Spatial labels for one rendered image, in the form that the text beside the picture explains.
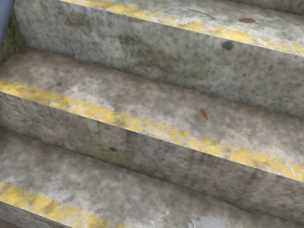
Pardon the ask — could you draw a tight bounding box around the right robot thigh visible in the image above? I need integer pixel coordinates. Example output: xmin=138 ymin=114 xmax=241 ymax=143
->
xmin=185 ymin=216 xmax=226 ymax=228

